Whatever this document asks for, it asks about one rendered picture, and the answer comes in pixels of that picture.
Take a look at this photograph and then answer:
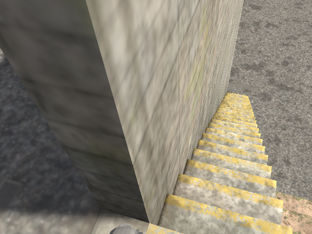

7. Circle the stairs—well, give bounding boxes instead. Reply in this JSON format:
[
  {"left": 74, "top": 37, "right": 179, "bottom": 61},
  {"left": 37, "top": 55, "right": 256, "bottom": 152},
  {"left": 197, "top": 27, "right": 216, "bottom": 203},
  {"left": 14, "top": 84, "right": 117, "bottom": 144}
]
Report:
[{"left": 157, "top": 92, "right": 293, "bottom": 234}]

